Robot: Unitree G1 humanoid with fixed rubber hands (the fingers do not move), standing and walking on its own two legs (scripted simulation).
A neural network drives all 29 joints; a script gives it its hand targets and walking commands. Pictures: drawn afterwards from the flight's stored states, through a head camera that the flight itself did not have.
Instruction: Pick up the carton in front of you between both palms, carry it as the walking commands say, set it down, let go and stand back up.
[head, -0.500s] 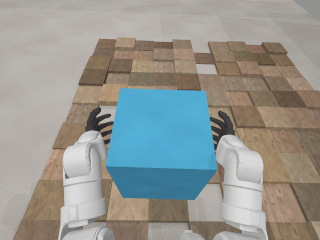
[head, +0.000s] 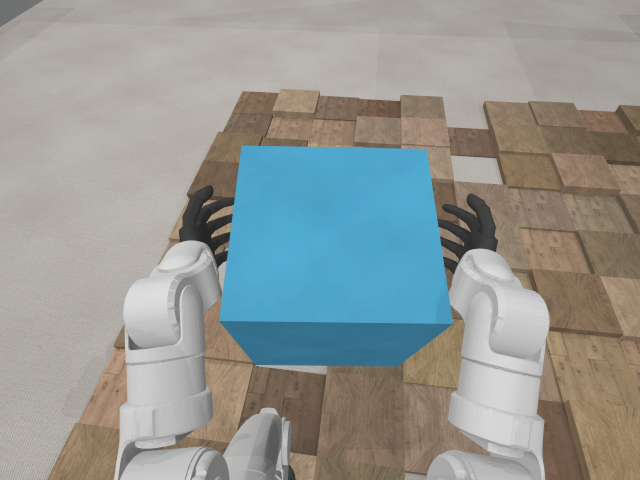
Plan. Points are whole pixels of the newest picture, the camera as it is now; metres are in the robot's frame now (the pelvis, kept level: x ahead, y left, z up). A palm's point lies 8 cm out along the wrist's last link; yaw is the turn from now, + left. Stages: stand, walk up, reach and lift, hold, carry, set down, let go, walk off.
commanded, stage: carry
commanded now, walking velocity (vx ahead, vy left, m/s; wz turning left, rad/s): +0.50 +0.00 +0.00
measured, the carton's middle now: (330, 270) +0.36 +0.02 +0.06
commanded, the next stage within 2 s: none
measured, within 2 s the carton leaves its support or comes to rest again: neither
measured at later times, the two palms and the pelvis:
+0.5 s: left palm (253, 96) +0.64 +0.17 +0.14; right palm (446, 102) +0.64 -0.13 +0.15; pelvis +0.31 +0.02 +0.05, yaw +0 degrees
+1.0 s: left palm (264, 32) +0.94 +0.22 +0.12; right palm (405, 32) +0.95 -0.08 +0.13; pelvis +0.65 +0.06 +0.02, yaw +1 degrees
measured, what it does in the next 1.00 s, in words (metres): walks ahead: left foot 0.05 m higher, then right foot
